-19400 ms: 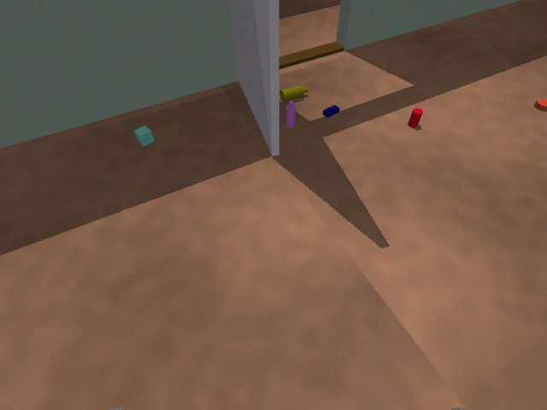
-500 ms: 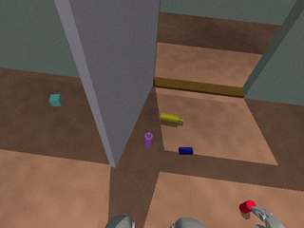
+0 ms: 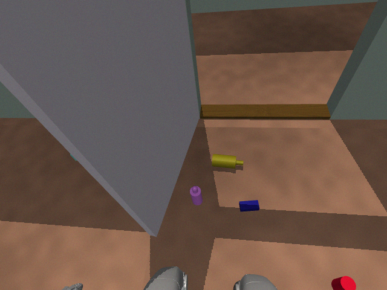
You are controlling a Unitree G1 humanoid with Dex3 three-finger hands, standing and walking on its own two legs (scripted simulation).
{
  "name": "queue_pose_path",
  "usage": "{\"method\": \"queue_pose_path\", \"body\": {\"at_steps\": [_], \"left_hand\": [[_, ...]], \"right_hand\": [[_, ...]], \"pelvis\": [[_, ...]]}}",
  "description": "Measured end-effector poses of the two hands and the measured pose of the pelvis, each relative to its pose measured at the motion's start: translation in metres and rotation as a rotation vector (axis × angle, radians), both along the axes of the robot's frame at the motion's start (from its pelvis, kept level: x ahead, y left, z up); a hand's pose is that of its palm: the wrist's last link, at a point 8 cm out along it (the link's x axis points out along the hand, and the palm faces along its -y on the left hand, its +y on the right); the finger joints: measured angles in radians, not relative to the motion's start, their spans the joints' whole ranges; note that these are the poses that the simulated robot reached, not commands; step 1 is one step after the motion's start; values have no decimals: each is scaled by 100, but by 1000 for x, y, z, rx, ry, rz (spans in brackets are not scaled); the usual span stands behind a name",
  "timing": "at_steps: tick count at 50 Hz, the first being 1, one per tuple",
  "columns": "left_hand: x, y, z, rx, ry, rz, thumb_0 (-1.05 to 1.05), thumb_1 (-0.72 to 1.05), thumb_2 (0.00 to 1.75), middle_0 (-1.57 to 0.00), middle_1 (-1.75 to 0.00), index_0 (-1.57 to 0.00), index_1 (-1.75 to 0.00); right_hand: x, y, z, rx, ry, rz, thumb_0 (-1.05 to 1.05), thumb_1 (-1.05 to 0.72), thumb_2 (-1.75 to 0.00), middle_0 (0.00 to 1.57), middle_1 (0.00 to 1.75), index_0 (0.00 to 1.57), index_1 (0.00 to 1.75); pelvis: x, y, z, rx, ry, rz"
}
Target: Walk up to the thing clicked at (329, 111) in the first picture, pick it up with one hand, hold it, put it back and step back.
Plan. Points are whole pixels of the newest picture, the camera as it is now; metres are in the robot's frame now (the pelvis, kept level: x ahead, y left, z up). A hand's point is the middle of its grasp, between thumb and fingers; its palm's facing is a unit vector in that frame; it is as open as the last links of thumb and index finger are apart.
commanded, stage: walk up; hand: right
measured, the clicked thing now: (249, 205) +0.54 -0.20 -0.75
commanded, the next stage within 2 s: stand in 1.38 s
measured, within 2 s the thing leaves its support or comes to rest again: neither
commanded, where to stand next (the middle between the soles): +0.11 +0.03 m, yaw +0 degrees
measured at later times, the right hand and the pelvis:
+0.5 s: hand (316, 288) +0.12 -0.23 -0.15, palm faces -0.05 +0.94 -0.34, open 7.4 cm; pelvis +0.02 +0.02 +0.00, yaw +2 degrees
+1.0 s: hand out of the picture +0.11 -0.22 -0.15, palm faces -0.03 +0.95 -0.31, open 7.4 cm; pelvis +0.04 +0.03 +0.01, yaw +1 degrees
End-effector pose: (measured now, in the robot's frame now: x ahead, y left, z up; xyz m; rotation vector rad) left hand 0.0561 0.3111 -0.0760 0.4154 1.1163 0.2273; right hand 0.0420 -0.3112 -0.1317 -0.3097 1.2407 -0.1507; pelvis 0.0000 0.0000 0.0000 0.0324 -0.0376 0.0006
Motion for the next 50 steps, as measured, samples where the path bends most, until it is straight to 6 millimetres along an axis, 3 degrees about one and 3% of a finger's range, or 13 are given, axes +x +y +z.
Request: {"method": "queue_pose_path", "body": {"at_steps": [9, 14, 18, 25, 31, 40, 50], "left_hand": [[19, 2, -16, -16, 8, 24, 1, 90, 89, -21, -30, -21, -30], [33, 11, -41, -62, -3, 44, 1, 90, 90, -21, -30, -21, -30], [38, 7, -49, -106, -1, 46, 1, 91, 90, -20, -30, -21, -30], [31, 5, -45, -129, 46, 42, 1, 91, 89, -20, -30, -21, -30], [24, 15, -34, -98, 79, 53, 1, 90, 89, -21, -30, -21, -30], [31, 29, -24, -62, 85, 69, 1, 91, 90, -20, -30, -21, -30], [47, 22, -27, -85, 93, 57, 1, 91, 90, -20, -30, -21, -30]], "right_hand": [[35, 2, 3, -30, 5, 10, 1, -91, -90, 20, 30, 21, 30], [44, 14, 7, -68, -10, 11, 1, -91, -90, 20, 30, 21, 30], [52, 26, 16, -62, -30, 23, 1, -91, -90, 20, 30, 21, 30], [76, 41, 23, -26, -85, 30, 1, -90, -90, 20, 30, 21, 30], [91, 50, 23, 7, -101, 24, 1, -90, -90, 20, 30, 21, 30], [85, 53, 21, 16, -53, 5, 1, -90, -90, 20, 30, 21, 30], [68, 48, 21, -1, 15, -33, 1, -90, -90, 20, 30, 21, 30]], "pelvis": [[16, 2, -4, -24, -1, 21], [18, 13, -13, -10, -11, 32], [18, 17, -9, -35, -11, 27], [22, 22, 0, -40, -10, 25], [26, 26, 7, -39, -7, 21], [30, 29, 12, -35, -3, 17], [38, 30, 14, -31, 6, 15]]}}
